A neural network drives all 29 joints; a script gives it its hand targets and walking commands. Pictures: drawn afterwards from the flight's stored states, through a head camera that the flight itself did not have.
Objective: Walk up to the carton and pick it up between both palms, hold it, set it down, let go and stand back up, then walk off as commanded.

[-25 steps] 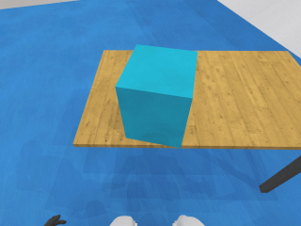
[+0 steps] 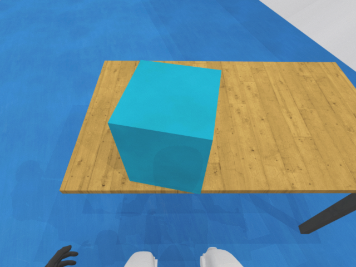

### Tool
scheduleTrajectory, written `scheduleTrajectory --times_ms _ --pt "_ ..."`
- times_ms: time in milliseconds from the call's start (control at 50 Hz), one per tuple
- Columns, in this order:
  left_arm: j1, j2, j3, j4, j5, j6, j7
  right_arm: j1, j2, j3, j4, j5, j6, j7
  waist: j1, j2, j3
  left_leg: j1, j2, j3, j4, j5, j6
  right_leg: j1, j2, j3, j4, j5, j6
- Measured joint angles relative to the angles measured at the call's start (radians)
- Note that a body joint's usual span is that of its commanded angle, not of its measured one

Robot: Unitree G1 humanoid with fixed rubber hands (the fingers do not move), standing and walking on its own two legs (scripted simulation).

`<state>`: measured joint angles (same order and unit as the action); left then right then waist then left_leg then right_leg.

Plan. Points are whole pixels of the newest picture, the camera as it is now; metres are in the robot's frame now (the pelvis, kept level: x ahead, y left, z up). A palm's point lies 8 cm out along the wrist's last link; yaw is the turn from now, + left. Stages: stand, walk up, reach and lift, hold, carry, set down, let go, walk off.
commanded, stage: walk up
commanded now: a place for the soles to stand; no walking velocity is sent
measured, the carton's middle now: (171, 130) +0.43 +0.06 +0.03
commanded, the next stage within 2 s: reach and lift in 1.44 s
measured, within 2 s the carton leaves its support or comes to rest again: neither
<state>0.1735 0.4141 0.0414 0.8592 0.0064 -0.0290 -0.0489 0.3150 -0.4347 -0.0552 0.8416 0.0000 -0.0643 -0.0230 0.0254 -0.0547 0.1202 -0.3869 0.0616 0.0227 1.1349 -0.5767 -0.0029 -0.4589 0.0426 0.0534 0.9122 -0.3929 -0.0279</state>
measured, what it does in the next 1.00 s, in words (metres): steps on the spot: left foot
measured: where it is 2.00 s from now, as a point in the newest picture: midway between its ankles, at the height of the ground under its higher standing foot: outside the picture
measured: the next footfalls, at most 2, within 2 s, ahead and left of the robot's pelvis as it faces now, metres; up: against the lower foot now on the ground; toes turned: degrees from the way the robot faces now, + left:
left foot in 0.18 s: +0.07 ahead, +0.16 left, +0.00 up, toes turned +3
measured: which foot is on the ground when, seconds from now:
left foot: up 0.00-0.16, down 0.18-1.00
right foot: down 0.00-1.00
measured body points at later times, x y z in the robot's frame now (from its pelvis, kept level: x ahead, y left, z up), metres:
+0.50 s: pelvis +0.00 +0.01 +0.00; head +0.04 +0.03 +0.45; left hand +0.09 +0.33 -0.12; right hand +0.12 -0.32 -0.08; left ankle +0.03 +0.15 -0.69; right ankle +0.06 -0.10 -0.69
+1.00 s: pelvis -0.01 +0.01 +0.00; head +0.02 +0.02 +0.45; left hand +0.11 +0.33 -0.10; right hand +0.13 -0.31 -0.08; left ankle +0.03 +0.16 -0.69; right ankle +0.06 -0.10 -0.69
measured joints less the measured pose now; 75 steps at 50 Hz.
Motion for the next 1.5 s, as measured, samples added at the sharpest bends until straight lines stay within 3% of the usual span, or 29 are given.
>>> scheduleTrajectory --times_ms 60,140,160,200,300,360,440,500,540,720,760,1460,1500 --pt "0.022 -0.010 0.000 0.000 0.000 0.000 0.008 -0.053 -0.001 0.000 -0.001 0.000 0.000 0.000 -0.001 0.021 0.000 -0.005 -0.005 -0.002 0.018 0.002 0.004 0.020 0.002 -0.001 -0.009 -0.006 -0.004" --pt "0.052 -0.010 0.000 0.000 0.000 0.000 0.015 -0.115 -0.001 0.000 -0.001 0.000 0.000 0.000 -0.001 0.044 0.004 -0.006 -0.004 -0.002 -0.133 -0.023 0.005 0.014 0.002 -0.002 -0.009 -0.007 -0.004" --pt "0.058 -0.010 0.000 0.000 0.000 0.001 0.016 -0.124 -0.001 0.000 -0.001 0.000 0.000 0.000 -0.002 0.048 0.004 -0.005 -0.004 -0.003 -0.196 -0.003 0.007 0.012 0.002 -0.002 -0.009 -0.007 -0.004" --pt "0.064 -0.007 0.000 0.000 0.000 0.010 0.020 -0.130 0.006 0.000 0.000 0.000 -0.005 0.000 -0.001 0.042 0.006 0.000 -0.009 0.001 -0.266 0.158 -0.003 0.010 -0.003 0.001 -0.009 -0.006 -0.004" --pt "0.045 0.002 0.000 0.000 0.000 0.025 0.027 -0.096 0.013 0.000 0.001 0.000 -0.014 0.000 -0.001 0.016 0.004 0.001 -0.010 0.001 -0.282 0.156 -0.016 0.008 -0.005 0.002 0.004 -0.126 -0.004" --pt "0.035 0.012 0.000 0.000 0.000 0.017 0.027 -0.095 0.014 0.000 0.004 0.000 -0.010 0.000 -0.001 -0.002 0.006 0.001 -0.009 0.001 -0.274 0.154 -0.023 0.018 -0.005 0.002 -0.041 0.055 -0.003" --pt "0.036 0.000 0.000 0.003 0.000 0.009 0.027 -0.113 0.013 0.000 0.004 0.000 0.010 0.000 -0.001 0.001 0.005 0.001 -0.008 0.001 -0.235 0.025 0.000 0.025 -0.001 0.002 -0.031 0.005 0.001" --pt "0.027 -0.002 0.000 0.007 0.000 0.010 0.027 -0.119 0.014 0.000 0.004 0.000 0.007 0.000 -0.001 0.009 0.005 0.004 -0.008 0.001 -0.271 0.173 -0.005 0.023 -0.002 0.002 -0.031 0.003 0.001" --pt "0.015 -0.002 0.000 0.009 0.000 0.014 0.027 -0.111 0.014 0.000 0.004 0.000 -0.001 0.000 -0.001 0.010 0.005 0.004 -0.009 0.001 -0.271 0.165 -0.021 0.022 -0.003 0.002 -0.031 0.004 0.001" --pt "0.002 -0.007 0.000 0.013 0.000 0.007 0.027 -0.118 0.014 0.000 0.006 0.000 0.012 0.000 -0.001 0.018 0.005 0.004 -0.008 0.001 -0.266 0.120 -0.015 0.025 -0.002 0.002 -0.039 0.007 0.003" --pt "-0.005 -0.006 0.000 0.021 0.000 0.007 0.030 -0.130 0.015 0.000 0.006 0.000 0.013 0.000 -0.001 0.025 0.005 0.005 -0.008 0.001 -0.276 0.167 -0.020 0.024 -0.003 0.002 -0.039 0.009 0.003" --pt "-0.083 -0.005 0.000 0.077 0.000 0.007 0.034 -0.179 0.019 0.000 0.045 0.000 0.035 0.000 -0.001 0.029 0.005 0.005 -0.008 0.001 -0.342 0.210 -0.029 0.025 -0.004 0.002 -0.107 0.064 0.003" --pt "-0.087 -0.011 0.000 0.001 0.000 0.131 0.051 -0.207 0.023 -0.024 0.110 -0.011 -0.050 0.020 -0.001 0.030 0.017 0.005 -0.008 0.001 -0.330 0.202 -0.029 0.025 -0.004 0.002 -0.094 0.057 0.003"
